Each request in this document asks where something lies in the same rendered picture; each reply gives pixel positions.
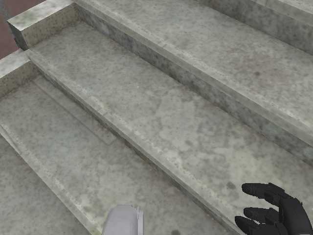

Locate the robot right hand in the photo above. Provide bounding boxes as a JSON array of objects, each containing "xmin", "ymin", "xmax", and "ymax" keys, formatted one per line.
[{"xmin": 235, "ymin": 182, "xmax": 313, "ymax": 235}]

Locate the left robot thigh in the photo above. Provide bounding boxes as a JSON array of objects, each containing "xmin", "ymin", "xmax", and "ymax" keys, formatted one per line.
[{"xmin": 101, "ymin": 205, "xmax": 145, "ymax": 235}]

